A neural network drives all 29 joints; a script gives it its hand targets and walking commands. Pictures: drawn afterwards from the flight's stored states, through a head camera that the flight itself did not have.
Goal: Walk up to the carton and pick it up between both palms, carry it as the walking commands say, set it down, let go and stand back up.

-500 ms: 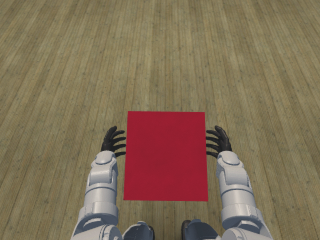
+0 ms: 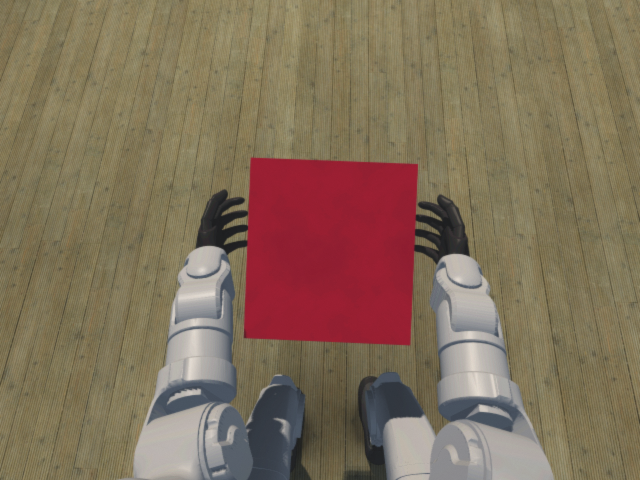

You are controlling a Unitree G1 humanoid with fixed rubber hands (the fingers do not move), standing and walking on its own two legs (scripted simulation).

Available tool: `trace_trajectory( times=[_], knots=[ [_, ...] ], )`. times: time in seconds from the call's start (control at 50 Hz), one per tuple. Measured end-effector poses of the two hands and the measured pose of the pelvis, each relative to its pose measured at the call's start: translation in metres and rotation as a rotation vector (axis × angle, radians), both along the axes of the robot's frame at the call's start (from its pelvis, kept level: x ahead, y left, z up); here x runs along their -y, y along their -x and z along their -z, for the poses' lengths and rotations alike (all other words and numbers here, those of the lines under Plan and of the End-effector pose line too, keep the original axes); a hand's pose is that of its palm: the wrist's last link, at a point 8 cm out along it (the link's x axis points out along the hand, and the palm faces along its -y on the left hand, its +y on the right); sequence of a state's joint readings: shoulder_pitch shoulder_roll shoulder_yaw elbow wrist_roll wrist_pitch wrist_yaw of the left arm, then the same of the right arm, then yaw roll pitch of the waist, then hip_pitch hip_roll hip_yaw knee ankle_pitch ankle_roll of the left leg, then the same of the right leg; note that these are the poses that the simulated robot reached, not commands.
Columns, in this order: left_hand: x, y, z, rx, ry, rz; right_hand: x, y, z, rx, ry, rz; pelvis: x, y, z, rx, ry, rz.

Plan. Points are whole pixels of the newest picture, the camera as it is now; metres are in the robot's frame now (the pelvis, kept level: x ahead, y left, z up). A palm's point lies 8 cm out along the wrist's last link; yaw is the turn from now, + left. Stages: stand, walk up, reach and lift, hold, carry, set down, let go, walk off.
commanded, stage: set down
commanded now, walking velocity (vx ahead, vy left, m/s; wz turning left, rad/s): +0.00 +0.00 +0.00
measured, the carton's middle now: (329, 248) +0.40 +0.02 -0.16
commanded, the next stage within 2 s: none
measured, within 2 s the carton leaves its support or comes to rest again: neither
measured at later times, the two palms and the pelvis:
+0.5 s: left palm (230, 253) +0.40 +0.17 -0.16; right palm (427, 258) +0.39 -0.13 -0.16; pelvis -0.01 +0.00 -0.08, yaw +0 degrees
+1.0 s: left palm (241, 256) +0.42 +0.18 -0.25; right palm (412, 254) +0.42 -0.13 -0.25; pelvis -0.03 +0.01 -0.15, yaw +1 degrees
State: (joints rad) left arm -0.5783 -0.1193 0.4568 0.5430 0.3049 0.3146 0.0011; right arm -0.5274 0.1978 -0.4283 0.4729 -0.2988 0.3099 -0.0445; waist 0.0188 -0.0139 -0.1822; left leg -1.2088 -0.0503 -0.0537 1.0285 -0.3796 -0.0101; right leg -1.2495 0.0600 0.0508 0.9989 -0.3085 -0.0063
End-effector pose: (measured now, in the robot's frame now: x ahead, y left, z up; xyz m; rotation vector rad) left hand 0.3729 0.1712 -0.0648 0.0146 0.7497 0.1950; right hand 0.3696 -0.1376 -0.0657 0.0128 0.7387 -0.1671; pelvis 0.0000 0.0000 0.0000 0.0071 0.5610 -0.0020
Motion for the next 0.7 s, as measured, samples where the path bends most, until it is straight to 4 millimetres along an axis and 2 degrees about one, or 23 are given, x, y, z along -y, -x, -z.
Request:
trace_trajectory(
  times=[0.14,0.46,0.56,0.7],
  knots=[
    [-0.005,0.000,0.030,-0.023,0.020,0.005,-0.003,-0.004,0.031,-0.021,-0.003,-0.005,0.002,0.001,0.019,-0.073,0.000,0.003],
    [-0.001,-0.021,0.089,-0.003,-0.002,-0.033,-0.005,-0.023,0.087,0.008,0.000,0.026,-0.001,0.011,0.073,-0.191,-0.001,-0.005],
    [-0.007,-0.023,0.106,-0.002,-0.007,0.010,-0.008,-0.028,0.107,0.011,0.000,0.023,-0.003,0.015,0.090,-0.216,0.002,-0.008],
    [-0.008,-0.028,0.131,-0.005,-0.012,-0.038,-0.011,-0.036,0.129,0.012,-0.002,0.008,-0.005,0.021,0.110,-0.230,0.006,-0.019]
  ],
)
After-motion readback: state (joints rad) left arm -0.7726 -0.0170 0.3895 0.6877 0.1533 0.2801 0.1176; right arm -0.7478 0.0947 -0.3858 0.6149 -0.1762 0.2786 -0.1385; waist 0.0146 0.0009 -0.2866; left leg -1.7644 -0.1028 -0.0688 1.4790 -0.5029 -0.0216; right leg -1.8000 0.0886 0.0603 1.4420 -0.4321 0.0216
